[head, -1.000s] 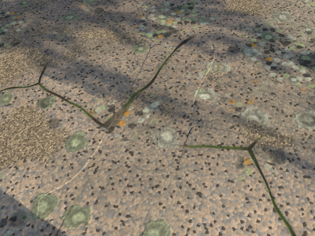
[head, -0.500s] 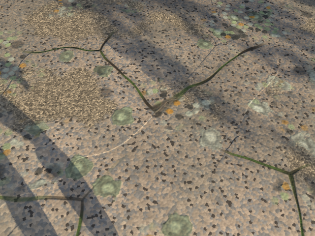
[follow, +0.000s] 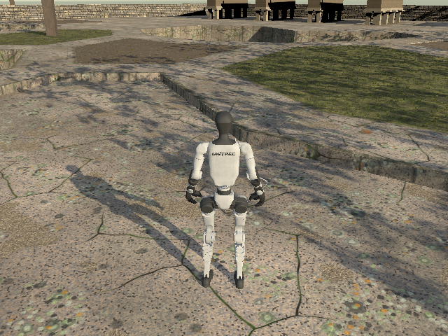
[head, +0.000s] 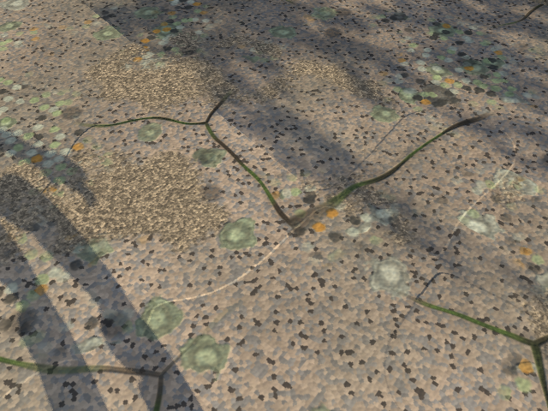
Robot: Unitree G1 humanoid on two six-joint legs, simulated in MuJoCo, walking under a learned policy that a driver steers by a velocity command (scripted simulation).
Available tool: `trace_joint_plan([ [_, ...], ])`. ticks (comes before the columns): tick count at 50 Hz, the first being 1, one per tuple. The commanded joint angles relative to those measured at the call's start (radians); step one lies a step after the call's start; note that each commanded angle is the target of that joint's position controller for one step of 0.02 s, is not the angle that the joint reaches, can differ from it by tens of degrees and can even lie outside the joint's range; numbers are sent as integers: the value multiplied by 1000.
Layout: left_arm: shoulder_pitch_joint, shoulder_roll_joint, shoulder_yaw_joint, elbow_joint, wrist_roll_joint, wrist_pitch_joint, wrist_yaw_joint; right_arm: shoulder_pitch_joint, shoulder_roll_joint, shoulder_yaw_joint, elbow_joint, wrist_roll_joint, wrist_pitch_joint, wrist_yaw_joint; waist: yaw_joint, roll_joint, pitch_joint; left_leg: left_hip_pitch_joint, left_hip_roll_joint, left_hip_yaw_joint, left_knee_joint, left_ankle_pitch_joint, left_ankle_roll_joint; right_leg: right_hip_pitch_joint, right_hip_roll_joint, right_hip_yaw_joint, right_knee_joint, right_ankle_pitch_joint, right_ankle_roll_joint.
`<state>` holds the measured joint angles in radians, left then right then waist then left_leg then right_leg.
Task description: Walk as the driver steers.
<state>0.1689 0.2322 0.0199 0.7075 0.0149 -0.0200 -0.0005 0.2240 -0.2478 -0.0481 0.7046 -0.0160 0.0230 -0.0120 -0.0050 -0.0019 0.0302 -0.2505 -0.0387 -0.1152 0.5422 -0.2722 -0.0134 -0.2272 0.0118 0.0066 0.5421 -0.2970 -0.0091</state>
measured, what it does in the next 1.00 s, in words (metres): stands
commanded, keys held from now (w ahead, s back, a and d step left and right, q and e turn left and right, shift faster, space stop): no key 0.82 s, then w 0.18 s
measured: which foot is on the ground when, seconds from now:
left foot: down 0.00-0.88, up 0.90-1.00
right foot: down 0.00-1.00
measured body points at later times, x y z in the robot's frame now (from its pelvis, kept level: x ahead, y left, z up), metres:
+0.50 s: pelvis +0.01 -0.01 +0.00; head +0.01 -0.01 +0.45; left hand +0.13 +0.24 -0.12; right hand +0.12 -0.27 -0.12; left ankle +0.01 +0.13 -0.73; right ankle +0.00 -0.11 -0.73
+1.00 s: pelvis +0.03 -0.01 +0.01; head +0.03 -0.01 +0.46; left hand +0.07 +0.25 -0.13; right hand +0.09 -0.28 -0.13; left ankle +0.01 +0.12 -0.70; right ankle -0.01 -0.11 -0.73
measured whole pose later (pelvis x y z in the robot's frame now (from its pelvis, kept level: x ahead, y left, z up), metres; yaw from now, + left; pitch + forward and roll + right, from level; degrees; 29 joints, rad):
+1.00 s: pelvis +0.03 -0.01 +0.01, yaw +0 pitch -1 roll +0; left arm 0.30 0.25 0.03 0.94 -0.01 -0.04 0.03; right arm 0.27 -0.24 -0.06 0.95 0.02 -0.03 -0.04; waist 0.02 -0.01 0.00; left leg -0.34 0.01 -0.02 0.81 -0.45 0.00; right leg -0.13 0.03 0.00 0.42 -0.29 -0.06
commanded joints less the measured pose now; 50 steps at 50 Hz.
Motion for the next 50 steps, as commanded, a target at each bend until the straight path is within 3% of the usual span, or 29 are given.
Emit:
trace_joint_plan([
  [1, -18, 109, 29, -68, -2, -12, 1, -29, -99, -25, -67, 1, -18, -6, 12, 31, -55, 10, 61, -66, -79, 152, 25, 12, -65, 66, -86, 112, -28],
  [22, 27, 97, 23, 17, -8, -23, 5, 2, -74, -26, 4, 5, -9, -34, 4, 4, -33, 70, 56, -49, -72, 209, 4, -14, -59, 69, -117, 129, -29],
  [41, 56, 104, 18, 159, -13, -18, 10, 37, -76, -28, 181, 11, -12, -51, 10, -4, -4, 80, 55, -26, -113, 201, -22, 17, -62, 87, -180, 138, -51],
  [43, 79, 117, 22, 182, -18, -11, 17, 51, -59, -24, 207, 16, -12, -53, 18, -38, -10, 53, 12, 29, -72, 8, -17, 25, -61, 112, -229, -152, -73],
  [44, 96, 158, 35, 188, -26, -7, 21, 34, -63, -25, 203, 21, -17, -52, 33, -91, 17, -25, -20, 75, 10, -118, -13, 30, -102, 185, -275, -338, -113],
  [45, 122, 193, 45, 195, -31, -5, 26, -1, -68, -25, 185, 26, -29, -49, 48, -144, 56, -133, -15, 103, 94, -172, -6, 43, -199, 317, -347, -488, -169],
  [46, 138, 217, 54, 197, -32, -9, 31, -51, -75, -23, 161, 33, -48, -42, 65, -166, 107, -210, 29, 97, 185, -174, 4, 24, -298, 445, -411, -530, -227],
  [47, 155, 222, 58, 200, -24, -19, 35, -85, -84, -25, 148, 41, -65, -34, 76, -160, 140, -295, 69, 67, 288, -208, 14, 39, -352, 517, -445, -484, -266],
  [48, 156, 212, 57, 200, -21, -30, 35, -82, -89, -28, 150, 44, -79, -25, 70, -137, 141, -373, 100, 51, 359, -230, 24, 94, -372, 532, -448, -419, -280],
  [50, 133, 189, 55, 188, -36, -40, 32, -61, -87, -29, 165, 45, -100, -8, 51, -89, 106, -401, 132, 60, 317, -197, 40, 171, -336, 440, -438, -288, -246],
])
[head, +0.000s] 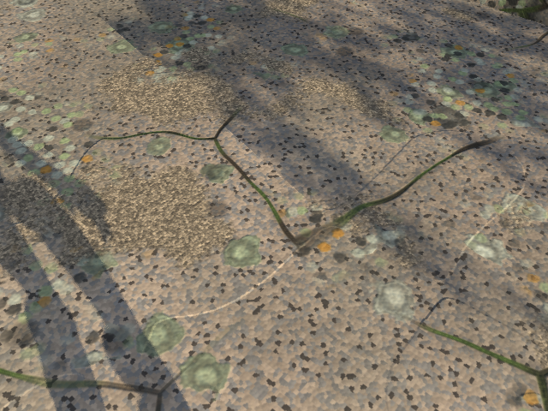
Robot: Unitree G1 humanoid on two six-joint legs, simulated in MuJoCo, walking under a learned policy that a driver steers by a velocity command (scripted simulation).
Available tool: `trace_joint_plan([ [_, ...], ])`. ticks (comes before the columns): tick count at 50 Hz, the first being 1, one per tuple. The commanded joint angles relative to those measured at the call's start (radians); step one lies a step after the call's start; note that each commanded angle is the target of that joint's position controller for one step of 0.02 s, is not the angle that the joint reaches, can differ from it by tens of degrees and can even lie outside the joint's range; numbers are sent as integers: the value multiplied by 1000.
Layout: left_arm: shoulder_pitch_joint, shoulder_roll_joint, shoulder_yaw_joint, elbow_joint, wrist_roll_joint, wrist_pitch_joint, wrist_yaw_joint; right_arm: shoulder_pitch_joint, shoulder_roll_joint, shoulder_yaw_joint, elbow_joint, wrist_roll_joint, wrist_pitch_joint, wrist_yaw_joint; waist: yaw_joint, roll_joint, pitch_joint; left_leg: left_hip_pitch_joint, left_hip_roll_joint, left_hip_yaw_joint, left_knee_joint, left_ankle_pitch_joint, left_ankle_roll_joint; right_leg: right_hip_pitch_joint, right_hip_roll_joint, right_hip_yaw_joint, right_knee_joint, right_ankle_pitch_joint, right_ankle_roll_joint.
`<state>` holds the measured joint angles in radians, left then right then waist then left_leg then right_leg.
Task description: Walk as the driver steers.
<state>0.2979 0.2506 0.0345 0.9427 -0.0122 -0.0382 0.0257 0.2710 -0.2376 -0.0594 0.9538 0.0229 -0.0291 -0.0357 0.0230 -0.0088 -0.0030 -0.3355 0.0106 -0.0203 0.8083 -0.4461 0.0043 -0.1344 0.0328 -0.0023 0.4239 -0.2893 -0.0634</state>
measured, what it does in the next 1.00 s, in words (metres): walks ahead: left foot, then right foot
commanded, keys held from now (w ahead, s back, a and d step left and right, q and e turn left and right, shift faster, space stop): w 0.98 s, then w+e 0.02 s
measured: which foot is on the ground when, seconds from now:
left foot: up 0.00-0.14, down 0.16-0.68, up 0.70-1.00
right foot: down 0.00-0.16, up 0.18-0.64, down 0.66-1.00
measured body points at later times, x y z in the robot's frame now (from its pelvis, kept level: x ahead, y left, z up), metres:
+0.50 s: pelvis +0.18 +0.06 +0.00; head +0.20 +0.07 +0.45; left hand +0.37 +0.30 -0.11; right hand +0.12 -0.19 -0.14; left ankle +0.07 +0.15 -0.74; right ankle +0.36 -0.10 -0.69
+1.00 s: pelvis +0.47 +0.01 +0.01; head +0.49 +0.01 +0.46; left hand +0.48 +0.28 -0.13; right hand +0.64 -0.25 -0.10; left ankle +0.65 +0.19 -0.68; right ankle +0.43 -0.07 -0.74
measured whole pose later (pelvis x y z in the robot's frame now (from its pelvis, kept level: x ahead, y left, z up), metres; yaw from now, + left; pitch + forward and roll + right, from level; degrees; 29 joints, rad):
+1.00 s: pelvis +0.47 +0.01 +0.01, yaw +0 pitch +1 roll -2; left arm 0.34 0.25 0.04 0.96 0.00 -0.09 -0.02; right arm 0.11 -0.28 -0.05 0.86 0.00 -0.08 -0.01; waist 0.06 0.04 0.01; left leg -0.69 0.15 -0.05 0.77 0.01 0.00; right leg -0.05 0.09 -0.05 0.20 -0.16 -0.07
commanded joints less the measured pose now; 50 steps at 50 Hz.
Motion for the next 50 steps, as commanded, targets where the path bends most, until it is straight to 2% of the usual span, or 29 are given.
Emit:
trace_joint_plan([
  [1, -6, 171, 41, -51, -14, -22, 4, -119, -89, -16, -80, 5, -57, 22, 22, -75, 119, -265, 77, -12, -21, 13, 22, 75, -318, 374, -313, -216, -167],
  [3, -8, 189, 47, -48, -18, -17, 1, -117, -62, -8, -67, 2, -68, 34, 13, -91, 80, -102, 42, 41, -154, 91, 9, 11, -250, 247, -287, -109, -144],
  [5, -13, 200, 49, -44, -27, -8, -4, -56, -64, -10, -36, 6, -69, 41, -28, -92, 60, 90, -2, 95, -283, 240, -2, -98, -221, 186, -239, -106, -134],
  [7, -11, 164, 36, -42, -21, -7, -10, 71, -93, -26, 16, 10, -59, 35, -88, -65, 29, 301, -38, 110, -324, 251, 2, -224, -187, 157, -127, -130, -103],
  [8, -27, 113, 18, -48, -9, -14, -16, 159, -130, -40, 33, 15, -59, 27, -136, -2, 6, 420, 34, 2, -380, 193, 33, -309, -136, 95, 55, -89, -58],
  [9, -45, 24, -9, -86, 11, -26, -23, 258, -230, -56, 38, 3, -59, 18, -153, 258, -50, 520, 280, -376, -530, 4, 134, -466, -40, -31, 451, -165, 20],
  [10, -54, 65, 4, -121, -19, -45, -19, 276, -258, -54, 46, -20, -75, 38, -137, 294, -39, 496, 400, -724, -664, -221, 266, -617, 15, 59, 671, -281, 15],
  [11, -64, 134, 18, -124, -42, -59, -21, 175, -202, -34, 20, -16, -89, 47, -98, 170, 62, 435, 392, -665, -672, -283, 261, -702, -64, 111, 764, -205, -9],
  [12, -63, 153, 23, -117, -44, -66, -27, 105, -149, -17, -1, -14, -97, 53, -73, 142, 102, 397, 336, -537, -674, -193, 222, -709, -103, 107, 767, -96, -24],
  [14, -67, 149, 32, -103, -16, -69, -29, 41, -120, -2, -21, -19, -93, 60, -42, 103, 101, 350, 254, -344, -683, 68, 168, -656, -152, 88, 687, 44, -17],
  [15, -71, 137, 32, -100, -11, -65, -36, 52, -101, 6, -16, -23, -87, 58, -38, 112, 92, 330, 223, -270, -689, 171, 153, -618, -163, 72, 658, 90, -6],
  [18, -120, 97, 26, -114, -2, -49, -43, 123, -118, 7, 9, -24, -79, 45, -51, 84, 86, 331, 193, -159, -697, 414, 173, -633, -159, 27, 572, 184, 40],
  [22, -284, 58, 9, -178, -4, -50, -44, 146, -140, 8, 15, -23, -69, 25, -83, 79, 111, 279, 162, -69, -725, 495, 170, -576, -127, -10, 298, 326, 71],
  [25, -374, 52, 2, -207, -9, -54, -55, 199, -146, 7, 35, -14, -66, 19, -105, 76, 136, 299, 179, -49, -738, 484, 172, -526, -99, -27, 170, 387, 61],
  [29, -410, 79, 6, -237, -13, -65, -77, 201, -161, -5, 47, -6, -50, 15, -70, 80, 131, 436, 240, -41, -664, 613, 156, -510, -88, -5, 90, 323, 8],
  [31, -321, 122, 25, -218, -12, -66, -78, 174, -187, -15, 35, -14, -38, 14, -11, 114, 48, 482, 245, -32, -537, 919, 137, -365, -40, -36, 97, 246, -25],
  [32, -188, 157, 46, -181, -13, -64, -73, 158, -188, -15, 29, -21, -27, 14, 60, 125, -40, 469, 217, -8, -375, 1079, 121, -195, -3, -64, 94, 230, -51],
  [33, -7, 201, 67, -130, -14, -59, -63, 153, -172, -6, 16, -28, -22, 15, 138, 113, -154, 331, 172, 16, -147, 1027, 91, 83, -40, -26, 114, 244, -88],
  [34, 141, 288, 89, -97, 15, -53, -55, 263, -65, 24, -6, -33, -34, 27, 108, -86, -326, -71, 42, 49, 245, 624, 32, 509, -299, 377, 107, 93, -228],
  [35, 160, 246, 76, -82, 5, -48, -58, 292, -22, 43, 20, -20, -62, 35, 98, -239, -438, -251, -88, -60, 492, -93, 11, 605, -428, 771, -95, -65, -309],
  [36, 78, 186, 55, -86, -4, -52, -59, 197, -128, 14, -11, 10, -87, 42, 96, -175, -277, -358, -22, -123, 583, -79, 36, 479, -390, 695, -143, -131, -254],
  [37, -9, 154, 45, -106, 1, -55, -56, 98, -162, 7, -44, 28, -101, 41, 72, -108, -142, -374, 32, -88, 566, 1, 53, 310, -358, 539, -166, -71, -217],
  [38, -82, 135, 38, -113, 9, -62, -60, 51, -153, 5, -56, 21, -104, 33, 32, -23, -55, -339, 81, -67, 491, 89, 54, 142, -321, 423, -203, 36, -195],
  [39, -122, 103, 29, -117, 19, -71, -63, 51, -149, -4, -54, 5, -94, 26, -5, -26, -26, -277, 118, -69, 428, 140, 54, 42, -280, 337, -229, 123, -174],
  [40, -137, 92, 26, -113, 24, -73, -67, 80, -122, -2, -48, -1, -80, 24, -32, -45, -19, -223, 132, -72, 402, 165, 50, -22, -258, 292, -259, 152, -173],
  [42, -120, 100, 27, -93, 14, -80, -69, 96, -84, 3, -49, -7, -57, 22, -54, -50, 4, -205, 146, -57, 344, 180, 34, -89, -244, 227, -303, 198, -190],
  [43, -104, 114, 30, -83, 13, -83, -65, 68, -89, 2, -63, -11, -50, 20, -54, -48, 25, -232, 153, -52, 302, 211, 23, -103, -241, 203, -321, 213, -195],
  [46, -48, 148, 38, -59, 13, -78, -44, -61, -102, -1, -114, -24, -51, 19, -25, -28, 60, -333, 159, -41, 117, 377, -7, -69, -230, 152, -343, 259, -189],
  [50, 31, 166, 38, -32, -1, -66, -29, -224, -75, 12, -161, -18, -67, 34, 32, -22, 76, -268, 105, 9, -158, 571, -13, -48, -190, 79, -338, 281, -146],
])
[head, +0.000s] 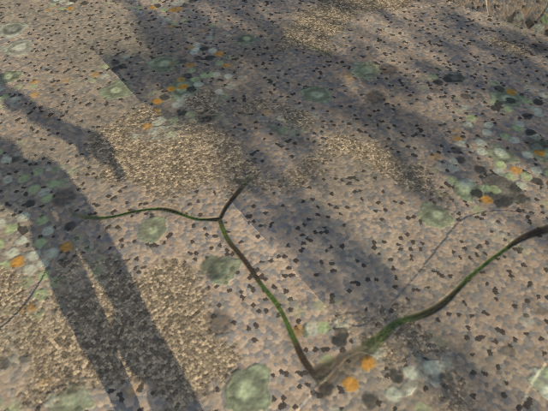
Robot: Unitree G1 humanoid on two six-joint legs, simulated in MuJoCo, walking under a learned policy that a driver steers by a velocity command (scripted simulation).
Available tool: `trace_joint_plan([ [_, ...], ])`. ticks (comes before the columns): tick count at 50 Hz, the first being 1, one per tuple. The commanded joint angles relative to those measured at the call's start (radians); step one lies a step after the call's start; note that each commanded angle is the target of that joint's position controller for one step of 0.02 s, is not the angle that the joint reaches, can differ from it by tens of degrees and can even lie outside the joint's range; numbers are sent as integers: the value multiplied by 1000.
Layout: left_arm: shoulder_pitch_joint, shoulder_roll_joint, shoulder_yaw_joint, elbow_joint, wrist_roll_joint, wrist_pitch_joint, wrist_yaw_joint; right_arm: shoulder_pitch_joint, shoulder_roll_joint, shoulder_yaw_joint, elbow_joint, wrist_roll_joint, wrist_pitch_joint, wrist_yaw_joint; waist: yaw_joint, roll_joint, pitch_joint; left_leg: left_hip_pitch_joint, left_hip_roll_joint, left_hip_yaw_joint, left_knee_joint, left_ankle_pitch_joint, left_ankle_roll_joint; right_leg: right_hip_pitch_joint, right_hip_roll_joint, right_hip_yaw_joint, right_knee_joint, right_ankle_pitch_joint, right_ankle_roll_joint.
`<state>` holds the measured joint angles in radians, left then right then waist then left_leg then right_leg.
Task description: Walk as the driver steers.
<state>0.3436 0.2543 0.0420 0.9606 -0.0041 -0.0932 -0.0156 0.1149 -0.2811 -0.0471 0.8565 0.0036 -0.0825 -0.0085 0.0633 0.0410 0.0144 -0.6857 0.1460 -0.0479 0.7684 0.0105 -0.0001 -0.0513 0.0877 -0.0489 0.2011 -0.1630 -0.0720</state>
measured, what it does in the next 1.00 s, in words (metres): walks ahead, turning right: left foot, then right foot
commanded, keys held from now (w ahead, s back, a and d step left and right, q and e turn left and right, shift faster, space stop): w+e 1.00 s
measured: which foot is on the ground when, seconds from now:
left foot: up 0.00-0.18, down 0.20-0.74, up 0.76-1.00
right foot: down 0.00-0.20, up 0.22-0.70, down 0.72-1.00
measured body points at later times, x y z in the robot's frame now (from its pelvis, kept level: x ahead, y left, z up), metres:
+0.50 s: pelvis +0.28 +0.05 +0.00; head +0.30 +0.04 +0.45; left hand +0.48 +0.28 -0.11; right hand +0.25 -0.23 -0.13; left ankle +0.27 +0.16 -0.75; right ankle +0.35 -0.14 -0.68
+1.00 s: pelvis +0.51 -0.10 +0.00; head +0.53 -0.13 +0.45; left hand +0.71 +0.12 -0.10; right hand +0.55 -0.43 -0.10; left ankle +0.73 +0.02 -0.67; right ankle +0.47 -0.15 -0.75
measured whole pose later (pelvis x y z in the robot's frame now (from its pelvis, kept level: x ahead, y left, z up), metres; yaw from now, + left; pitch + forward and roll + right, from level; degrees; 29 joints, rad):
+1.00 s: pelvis +0.51 -0.10 +0.00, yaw -31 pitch +2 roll +1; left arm 0.33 0.26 0.07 0.76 -0.02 -0.05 0.00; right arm 0.06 -0.31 -0.07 0.77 -0.01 -0.10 -0.01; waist 0.05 0.04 0.04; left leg -0.66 0.11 -0.08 0.86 -0.12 -0.05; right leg -0.17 0.10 0.08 0.33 -0.18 -0.10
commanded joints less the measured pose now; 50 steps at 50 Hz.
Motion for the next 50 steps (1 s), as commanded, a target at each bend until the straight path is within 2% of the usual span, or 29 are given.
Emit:
trace_joint_plan([
  [1, 16, 166, 31, -38, -13, -7, 13, -104, -32, 2, -76, 4, -16, 11, 5, -71, 65, 88, -42, 38, -155, 124, -12, -110, -251, 136, -106, 148, -137],
  [4, 68, 171, 35, -16, -21, 12, 18, -180, -47, 3, -113, 11, -26, 27, 18, -75, 77, 63, -64, 15, -246, 77, -7, 4, -294, 182, -41, 159, -135],
  [6, 66, 182, 42, -16, -23, 23, 25, -173, -76, -5, -123, 12, -36, 36, -8, -91, 62, 104, -74, -3, -293, 21, 8, 57, -324, 221, 13, 183, -117],
  [8, 40, 195, 49, -25, -21, 33, 27, -86, -112, -21, -106, 13, -44, 36, -67, -119, 12, 252, -103, 21, -318, -53, 30, 63, -320, 235, 112, 311, -96],
  [9, 31, 174, 41, -32, -14, 35, 26, 52, -154, -44, -68, 11, -47, 29, -133, -107, -77, 452, -113, 35, -331, -61, 60, 21, -263, 203, 266, 396, -69],
  [10, 19, 123, 21, -64, 3, 34, 24, 233, -220, -65, -39, -7, -48, 19, -204, -41, -239, 750, 33, -101, -279, -68, 121, -147, -193, 156, 549, 245, -34],
  [11, 152, -8, -14, -80, -8, 16, 19, 309, -297, -85, -14, -12, -33, 18, -151, 233, -384, 1115, 278, -520, -349, -238, 261, -548, -30, 65, 905, -268, 39],
  [12, 127, 84, 5, -71, -30, 5, 21, 303, -192, -57, -26, -10, -31, 19, -173, 200, -384, 1084, 282, -643, -441, -349, 254, -648, -64, 187, 1055, -419, 36],
  [13, 43, 159, 29, -96, -50, 1, 23, 229, -134, -40, -39, -8, -33, 17, -168, 132, -235, 961, 249, -484, -459, -333, 206, -704, -111, 191, 1092, -343, 26],
  [15, -25, 141, 37, -110, -35, 10, 31, 112, -84, -25, -46, -10, -34, 20, -118, 44, -86, 715, 177, -265, -521, -177, 174, -651, -187, 160, 1023, -198, 34],
  [17, -2, 100, 42, -113, -33, 36, 26, 67, -63, -22, -39, -19, -41, 20, -71, 76, -41, 591, 131, -136, -585, -123, 163, -561, -223, 157, 974, -136, 39],
  [19, -21, 67, 39, -136, -32, 58, 22, 64, -81, -31, -27, -16, -47, 17, -56, 56, -9, 546, 134, -58, -625, -62, 180, -573, -236, 146, 941, -102, 48],
  [21, -63, 64, 40, -166, -25, 69, 20, 73, -103, -40, -15, -18, -48, 9, -55, 30, 15, 547, 138, 4, -646, -21, 191, -619, -242, 151, 868, -37, 59],
  [26, -209, 50, 30, -224, -18, 58, -11, 101, -146, -55, -2, -13, -31, -7, -97, 3, 48, 590, 117, 160, -658, 24, 171, -609, -226, 86, 596, 173, 57],
  [31, -336, 63, 28, -297, -18, 61, -38, 166, -182, -71, 20, 13, 0, -9, -128, 1, 83, 739, 160, 223, -596, 90, 144, -626, -199, 22, 466, 103, 16],
  [33, -318, 89, 40, -312, -18, 64, -44, 153, -207, -79, 16, 21, 14, -11, -96, 24, 53, 778, 166, 252, -497, 332, 122, -553, -153, -24, 450, 8, -19],
  [34, -264, 112, 53, -307, -18, 68, -43, 142, -220, -83, 10, 26, 22, -12, -58, 41, 9, 781, 160, 268, -396, 500, 110, -465, -112, -56, 450, -39, -41],
  [35, -138, 146, 77, -277, -22, 69, -40, 123, -223, -84, 4, 30, 31, -13, 18, 33, -58, 748, 133, 296, -218, 601, 89, -297, -60, -85, 405, -24, -71],
  [36, 41, 216, 116, -224, -25, 74, -24, 133, -199, -73, -3, 22, 33, -15, 97, -9, -151, 597, 88, 313, 36, 498, 47, -13, -32, -48, 363, 17, -111],
  [37, 102, 329, 142, -207, -32, 82, -2, 173, -80, -37, -41, -25, 22, -12, 52, -249, -198, 233, -20, 308, 390, -215, -12, 257, -264, 353, 317, -1, -210],
  [38, 72, 353, 131, -257, -20, 60, -13, 188, -51, -16, -86, -9, -20, -1, 4, -290, -370, -22, -186, 56, 614, -646, -35, 436, -431, 898, 123, -216, -381],
  [39, 63, 262, 104, -254, -15, 42, -24, 56, -139, -36, -109, 35, -50, 9, 58, -149, -291, -140, -133, -37, 645, -568, -12, 405, -420, 823, 56, -204, -318],
  [40, 25, 223, 93, -250, -15, 30, -24, 27, -140, -35, -121, 45, -66, 13, 34, -133, -175, -163, -90, -25, 581, -472, 15, 287, -384, 669, 66, -137, -279],
  [41, -52, 189, 83, -264, -17, 25, -21, 39, -134, -36, -100, 21, -70, 3, -16, -55, -114, -92, -44, -30, 494, -393, 17, 138, -334, 552, 74, -39, -237],
  [42, -109, 154, 71, -280, -12, 25, -18, 54, -148, -46, -89, 0, -63, -3, -53, -65, -81, -15, -18, -34, 414, -345, 11, 25, -297, 467, 63, 64, -216],
  [43, -132, 142, 65, -293, -2, 25, -13, 69, -149, -50, -87, -4, -49, 0, -75, -84, -74, 44, -8, -37, 381, -313, 4, -43, -276, 433, 41, 116, -211],
  [45, -117, 160, 69, -292, -6, 19, -1, 67, -121, -47, -96, -15, -29, 2, -84, -77, -68, 76, -18, -19, 304, -272, -25, -103, -257, 383, 19, 226, -223],
  [47, -80, 184, 76, -282, -11, 18, 14, 5, -99, -41, -121, -21, -19, -1, -70, -71, -41, 51, -38, -8, 185, -181, -53, -129, -235, 338, 8, 260, -215],
  [50, -36, 186, 76, -270, -16, 26, 29, -103, -72, -29, -156, -15, -23, 5, -29, -104, -12, 72, -81, -7, -48, 2, -66, -153, -190, 299, 14, 178, -172],
])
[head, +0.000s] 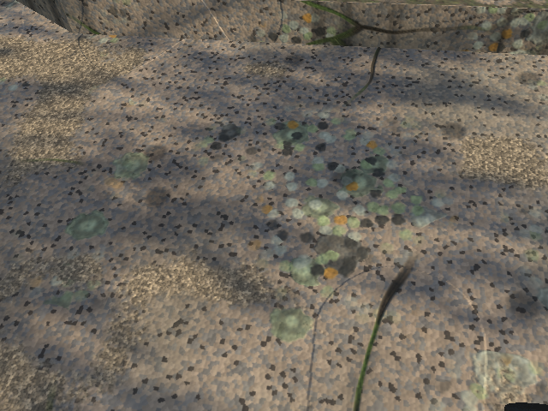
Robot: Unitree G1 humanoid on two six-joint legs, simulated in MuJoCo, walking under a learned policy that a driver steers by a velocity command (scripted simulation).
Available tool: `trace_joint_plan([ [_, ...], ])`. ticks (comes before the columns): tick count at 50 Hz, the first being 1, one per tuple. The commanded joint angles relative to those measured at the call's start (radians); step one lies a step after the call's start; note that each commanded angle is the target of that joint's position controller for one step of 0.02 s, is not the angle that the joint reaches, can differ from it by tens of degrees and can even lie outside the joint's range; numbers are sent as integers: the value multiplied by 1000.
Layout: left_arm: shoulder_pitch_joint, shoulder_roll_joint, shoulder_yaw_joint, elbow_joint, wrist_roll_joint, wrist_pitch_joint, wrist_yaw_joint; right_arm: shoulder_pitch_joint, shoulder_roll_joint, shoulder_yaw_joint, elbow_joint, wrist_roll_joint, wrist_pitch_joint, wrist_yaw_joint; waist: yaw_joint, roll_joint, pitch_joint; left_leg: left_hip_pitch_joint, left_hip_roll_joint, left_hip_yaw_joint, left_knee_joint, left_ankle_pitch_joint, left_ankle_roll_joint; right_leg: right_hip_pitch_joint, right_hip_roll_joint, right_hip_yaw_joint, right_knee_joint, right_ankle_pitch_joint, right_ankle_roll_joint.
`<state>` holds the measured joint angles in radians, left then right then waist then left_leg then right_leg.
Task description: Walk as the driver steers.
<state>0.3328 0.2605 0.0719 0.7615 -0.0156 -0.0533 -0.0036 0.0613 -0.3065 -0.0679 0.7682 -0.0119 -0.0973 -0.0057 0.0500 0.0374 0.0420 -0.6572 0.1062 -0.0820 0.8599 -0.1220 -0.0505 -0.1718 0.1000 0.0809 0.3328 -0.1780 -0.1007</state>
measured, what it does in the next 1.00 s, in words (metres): walks ahead: left foot, then right foot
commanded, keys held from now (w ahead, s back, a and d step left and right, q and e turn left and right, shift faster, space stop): w+e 0.24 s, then w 0.50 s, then w+q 0.02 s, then q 0.24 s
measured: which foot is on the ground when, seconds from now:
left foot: up 0.00-0.20, down 0.22-0.72, up 0.74-1.00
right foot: down 0.00-0.22, up 0.24-0.70, down 0.72-1.00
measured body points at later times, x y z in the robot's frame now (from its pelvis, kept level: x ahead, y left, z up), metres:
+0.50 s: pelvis +0.28 +0.04 +0.00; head +0.31 +0.04 +0.45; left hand +0.50 +0.26 -0.10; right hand +0.25 -0.24 -0.13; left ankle +0.28 +0.15 -0.75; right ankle +0.32 -0.13 -0.69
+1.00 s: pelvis +0.50 -0.09 +0.00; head +0.53 -0.11 +0.45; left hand +0.64 +0.17 -0.11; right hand +0.57 -0.38 -0.13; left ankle +0.62 +0.05 -0.68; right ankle +0.48 -0.17 -0.75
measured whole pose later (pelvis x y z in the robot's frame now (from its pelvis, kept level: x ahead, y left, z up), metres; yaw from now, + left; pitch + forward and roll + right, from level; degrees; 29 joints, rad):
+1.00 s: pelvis +0.50 -0.09 +0.00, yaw -10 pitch +1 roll -1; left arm 0.24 0.26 0.06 0.79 0.02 -0.08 0.00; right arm 0.19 -0.31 -0.06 0.81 0.01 -0.02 -0.01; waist 0.02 0.05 0.05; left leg -0.64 0.07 -0.04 0.95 -0.19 -0.04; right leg -0.16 0.03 -0.13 0.31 -0.17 -0.06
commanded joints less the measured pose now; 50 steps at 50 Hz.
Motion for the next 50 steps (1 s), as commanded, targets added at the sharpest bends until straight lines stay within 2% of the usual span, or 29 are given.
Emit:
trace_joint_plan([
  [1, -13, 180, 47, -67, -5, -11, 20, -82, -41, -4, -78, 5, -11, 7, -2, -113, -32, 67, -56, 30, -206, 181, -15, -43, -195, 167, -115, 155, -131],
  [4, 31, 184, 49, -48, -10, -6, 22, -152, -48, -2, -110, 18, -21, 21, 26, -125, -17, 117, -85, 25, -313, 234, -4, -33, -212, 210, -91, 99, -115],
  [7, 50, 176, 48, -39, -12, 4, 29, -155, -81, -11, -122, 20, -34, 34, 17, -136, -20, 137, -95, -1, -378, 165, 20, 53, -246, 289, -6, 96, -102],
  [9, 35, 179, 51, -42, -8, 12, 32, -98, -103, -21, -113, 22, -43, 35, -16, -169, -32, 207, -102, 7, -393, 71, 48, 81, -257, 332, 56, 154, -86],
  [10, 18, 164, 45, -50, -8, 15, 31, -14, -118, -32, -91, 18, -48, 30, -61, -173, -67, 323, -112, 30, -433, 73, 71, 71, -225, 325, 124, 215, -67],
  [11, 6, 122, 29, -64, -1, 14, 26, 105, -153, -47, -73, 3, -53, 24, -119, -142, -172, 537, -42, -19, -419, 74, 118, 10, -168, 279, 301, 222, -35],
  [12, 62, 64, 8, -81, 20, 10, 25, 255, -217, -61, -62, -5, -49, 17, -142, 19, -334, 848, 152, -234, -381, 28, 193, -185, -69, 177, 602, -39, 15],
  [13, 187, 41, -3, -99, -20, -1, 24, 314, -249, -70, -18, -2, -34, 29, -82, 356, -403, 1052, 318, -708, -529, -253, 323, -510, 6, 105, 871, -439, 63],
  [14, 146, 147, 15, -65, -33, 0, 27, 277, -142, -46, -37, 18, -31, 32, -108, 187, -285, 965, 290, -692, -579, -456, 290, -599, -72, 140, 972, -373, 70],
  [15, 36, 182, 24, -78, -23, 4, 26, 227, -92, -31, -42, 19, -24, 29, -126, 85, -157, 825, 246, -523, -590, -400, 250, -608, -101, 103, 973, -279, 72],
  [16, -20, 167, 22, -87, -9, 6, 26, 183, -78, -21, -45, 7, -19, 32, -108, 16, -86, 694, 203, -406, -606, -264, 239, -569, -131, 78, 944, -218, 74],
  [17, -48, 148, 22, -99, 1, 3, 22, 158, -63, -16, -37, 0, -17, 31, -87, 18, -43, 607, 170, -330, -626, -166, 244, -543, -156, 80, 888, -177, 72],
  [19, -32, 109, 17, -97, -7, 4, 13, 152, -50, -11, -23, -2, -23, 29, -57, 65, -42, 537, 121, -218, -666, -62, 243, -472, -183, 56, 808, -149, 69],
  [22, -86, 74, 2, -120, 6, 3, 9, 180, -92, -21, 4, 14, -30, 27, -57, 49, -31, 532, 133, -146, -710, 62, 281, -504, -204, 17, 671, -94, 86],
  [25, -174, 55, -13, -142, 9, -10, -3, 199, -123, -27, 19, 23, -19, 20, -83, 31, -25, 540, 114, -61, -730, 125, 271, -487, -212, -20, 483, 59, 96],
  [28, -269, 49, -20, -161, 2, -21, -15, 247, -143, -28, 40, 32, -5, 18, -120, 33, -11, 538, 92, 8, -720, 149, 246, -416, -183, -63, 326, 170, 100],
  [32, -346, 75, -16, -194, -7, -25, -30, 305, -161, -30, 76, 43, 16, 17, -126, 51, 10, 625, 146, -2, -679, 170, 225, -393, -159, -73, 229, 126, 71],
  [34, -299, 103, -3, -187, -3, -28, -33, 293, -177, -33, 83, 46, 28, 12, -78, 60, -16, 656, 156, 10, -602, 309, 203, -295, -133, -95, 179, 82, 40],
  [35, -201, 130, 14, -157, 3, -27, -30, 281, -173, -30, 83, 49, 32, 9, -19, 49, -75, 640, 124, 52, -481, 452, 180, -143, -106, -119, 141, 95, 16],
  [36, -49, 180, 40, -111, 8, -25, -21, 286, -143, -17, 78, 39, 33, 6, 47, 25, -176, 552, 73, 97, -287, 462, 147, 89, -122, -100, 150, 107, -16],
  [37, 111, 266, 60, -88, 24, -17, -7, 303, -68, 12, 41, 10, 25, 4, 86, -138, -324, 283, -8, 149, 67, 142, 92, 404, -356, 206, 158, 86, -106],
  [38, 124, 297, 60, -83, 20, -15, -12, 385, -6, 33, 37, 20, 4, 9, 38, -339, -411, 3, -141, 54, 316, -466, 67, 554, -511, 608, 18, -85, -223],
  [39, 80, 206, 35, -91, 17, -18, -13, 317, -112, 6, 43, 45, -4, 14, 60, -218, -300, -92, -91, -29, 412, -456, 70, 464, -490, 546, -8, -61, -189],
  [40, 8, 173, 21, -97, 18, -23, -13, 260, -133, -2, 28, 55, -6, 15, 36, -179, -183, -95, -57, -16, 399, -372, 73, 329, -460, 367, -6, 147, -156],
  [41, -59, 143, 12, -100, 25, -27, -17, 241, -118, -2, 35, 43, 0, 9, -1, -113, -143, -42, -23, -2, 355, -312, 61, 217, -413, 243, -11, 343, -132],
  [42, -108, 114, 6, -99, 27, -32, -23, 246, -110, -8, 42, 33, 15, 4, -34, -114, -109, 7, -4, -2, 308, -278, 48, 131, -379, 147, -25, 481, -117],
  [43, -136, 100, 3, -93, 31, -39, -24, 279, -93, -9, 55, 35, 34, 1, -64, -133, -109, 79, 4, -6, 287, -247, 38, 63, -360, 80, -49, 543, -106],
  [46, -178, 120, 12, -68, 41, -55, -10, 287, -55, -8, 47, 30, 71, -6, -99, -132, -91, 119, -17, 6, 233, -148, 6, -24, -353, -43, -95, 675, -121],
  [50, -189, 141, 17, -45, 36, -32, 26, 185, -33, -2, -9, 20, 76, 8, -74, -124, -76, 125, -16, 46, 0, 49, 2, -5, -325, -170, -108, 612, -99],
])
